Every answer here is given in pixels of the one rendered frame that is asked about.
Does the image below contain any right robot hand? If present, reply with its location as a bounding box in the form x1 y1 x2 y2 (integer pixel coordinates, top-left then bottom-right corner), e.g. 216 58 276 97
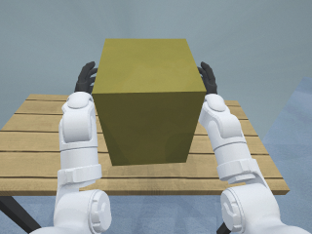
197 61 217 95

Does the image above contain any right robot forearm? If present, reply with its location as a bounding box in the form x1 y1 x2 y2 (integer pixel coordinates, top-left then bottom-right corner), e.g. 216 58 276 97
198 94 281 218

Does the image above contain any table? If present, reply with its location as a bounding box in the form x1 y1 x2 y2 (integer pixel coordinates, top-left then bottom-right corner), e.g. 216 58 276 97
0 94 290 234

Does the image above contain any robot right upper arm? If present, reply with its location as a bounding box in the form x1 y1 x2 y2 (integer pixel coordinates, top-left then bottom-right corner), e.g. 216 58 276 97
220 182 311 234

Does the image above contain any robot left upper arm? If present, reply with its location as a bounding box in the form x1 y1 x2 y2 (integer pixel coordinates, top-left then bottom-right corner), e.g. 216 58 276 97
29 189 112 234

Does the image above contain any left robot forearm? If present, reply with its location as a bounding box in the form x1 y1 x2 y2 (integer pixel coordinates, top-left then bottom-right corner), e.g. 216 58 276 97
53 92 102 226

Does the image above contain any left robot hand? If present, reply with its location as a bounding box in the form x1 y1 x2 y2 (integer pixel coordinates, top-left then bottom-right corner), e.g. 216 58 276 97
74 61 98 97

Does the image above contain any carton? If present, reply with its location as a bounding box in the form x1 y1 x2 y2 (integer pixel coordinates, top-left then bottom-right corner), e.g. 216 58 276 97
92 38 207 167

